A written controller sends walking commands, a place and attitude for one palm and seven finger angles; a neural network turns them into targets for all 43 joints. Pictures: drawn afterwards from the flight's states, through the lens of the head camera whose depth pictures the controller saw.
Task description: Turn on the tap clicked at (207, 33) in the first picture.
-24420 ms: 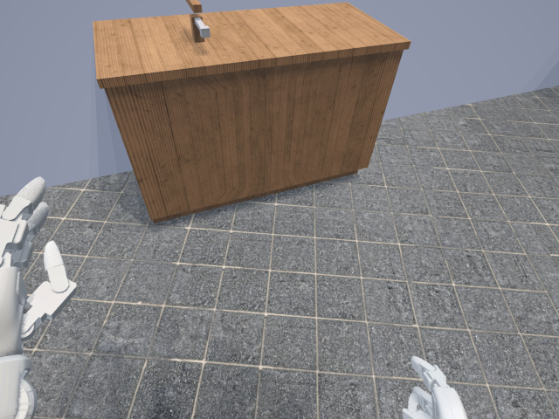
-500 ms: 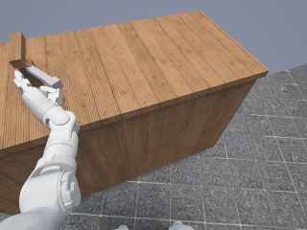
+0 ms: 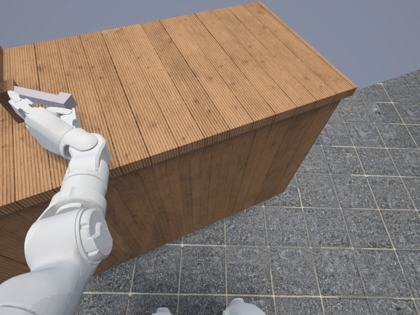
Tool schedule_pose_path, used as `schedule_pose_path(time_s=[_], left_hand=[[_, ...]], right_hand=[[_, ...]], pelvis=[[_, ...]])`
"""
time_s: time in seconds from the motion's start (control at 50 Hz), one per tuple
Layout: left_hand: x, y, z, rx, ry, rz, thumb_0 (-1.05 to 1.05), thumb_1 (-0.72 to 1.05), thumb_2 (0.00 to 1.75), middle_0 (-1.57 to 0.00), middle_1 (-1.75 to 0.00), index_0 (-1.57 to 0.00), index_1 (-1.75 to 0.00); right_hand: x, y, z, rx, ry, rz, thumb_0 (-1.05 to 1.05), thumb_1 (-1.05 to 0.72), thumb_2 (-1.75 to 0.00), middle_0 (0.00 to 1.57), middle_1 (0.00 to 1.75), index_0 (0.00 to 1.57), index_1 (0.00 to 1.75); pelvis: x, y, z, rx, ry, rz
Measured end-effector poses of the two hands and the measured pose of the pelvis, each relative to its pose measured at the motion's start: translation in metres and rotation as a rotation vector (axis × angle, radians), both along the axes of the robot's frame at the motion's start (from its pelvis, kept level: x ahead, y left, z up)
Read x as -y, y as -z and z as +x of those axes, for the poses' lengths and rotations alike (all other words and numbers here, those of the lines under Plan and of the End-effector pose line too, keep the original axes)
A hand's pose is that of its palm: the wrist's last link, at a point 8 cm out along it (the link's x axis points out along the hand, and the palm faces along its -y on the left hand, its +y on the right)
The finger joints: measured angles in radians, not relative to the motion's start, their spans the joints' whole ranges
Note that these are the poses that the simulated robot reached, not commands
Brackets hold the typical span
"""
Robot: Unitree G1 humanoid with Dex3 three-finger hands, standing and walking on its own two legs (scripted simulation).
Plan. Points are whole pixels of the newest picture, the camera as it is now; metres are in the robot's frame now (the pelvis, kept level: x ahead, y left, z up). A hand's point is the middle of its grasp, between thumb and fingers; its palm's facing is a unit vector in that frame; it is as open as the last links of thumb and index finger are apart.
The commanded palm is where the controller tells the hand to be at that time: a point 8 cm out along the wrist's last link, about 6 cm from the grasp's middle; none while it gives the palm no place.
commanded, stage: push the lever round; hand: left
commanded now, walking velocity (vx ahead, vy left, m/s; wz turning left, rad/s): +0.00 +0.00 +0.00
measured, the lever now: (65, 103) +0.51 +0.26 +0.10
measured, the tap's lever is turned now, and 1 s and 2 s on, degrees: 51 79 80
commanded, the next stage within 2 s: lift the hand up off the lever in 0.88 s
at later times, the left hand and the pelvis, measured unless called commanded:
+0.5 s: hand (83, 102) +0.52 +0.23 +0.09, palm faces +0.84 -0.52 -0.15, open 7.7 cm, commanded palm +0.47 +0.23 +0.10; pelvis +0.02 +0.00 +0.00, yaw +0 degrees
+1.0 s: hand (85, 92) +0.55 +0.23 +0.10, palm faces +0.83 -0.53 -0.15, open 7.8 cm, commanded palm +0.49 +0.24 +0.10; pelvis +0.02 -0.01 +0.00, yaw +0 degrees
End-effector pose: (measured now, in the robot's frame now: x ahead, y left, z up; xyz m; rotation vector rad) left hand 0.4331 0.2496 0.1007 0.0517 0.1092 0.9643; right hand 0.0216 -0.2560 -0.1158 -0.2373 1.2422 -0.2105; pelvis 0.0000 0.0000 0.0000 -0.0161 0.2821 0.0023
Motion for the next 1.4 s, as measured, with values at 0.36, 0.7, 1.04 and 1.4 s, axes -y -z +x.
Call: schedule_pose_path(time_s=[0.36, 0.7, 1.04, 1.4], left_hand=[[0.010, -0.001, 0.023, -0.038, -0.054, -0.005, 0.00, 0.95, 0.93, -0.15, -0.15, -0.14, -0.15], [0.014, -0.003, 0.046, -0.059, -0.047, 0.010, 0.01, 0.96, 0.93, -0.15, -0.15, -0.11, -0.13], [0.010, -0.005, 0.061, -0.067, -0.041, -0.002, 0.02, 0.93, 0.92, -0.15, -0.15, -0.12, -0.14], [0.006, -0.013, 0.059, -0.057, -0.028, -0.031, 0.02, 0.91, 0.90, -0.15, -0.15, -0.15, -0.15]], right_hand=[[-0.004, 0.003, -0.007, -0.067, -0.006, 0.032, 0.00, -0.91, -0.89, 0.21, 0.30, 0.20, 0.30], [0.000, 0.001, -0.004, -0.083, -0.009, 0.034, 0.00, -0.91, -0.89, 0.21, 0.30, 0.20, 0.30], [0.001, -0.003, -0.017, -0.113, 0.016, 0.027, 0.00, -0.91, -0.89, 0.20, 0.30, 0.20, 0.30], [-0.012, -0.007, -0.017, -0.115, 0.021, 0.050, 0.00, -0.91, -0.89, 0.21, 0.30, 0.20, 0.30]], pelvis=[[0.001, 0.001, 0.012, -0.038, -0.007, -0.005], [0.005, 0.002, 0.019, -0.069, -0.010, -0.007], [0.004, 0.001, 0.024, -0.085, -0.002, -0.011], [-0.005, -0.004, 0.028, -0.059, 0.000, -0.016]])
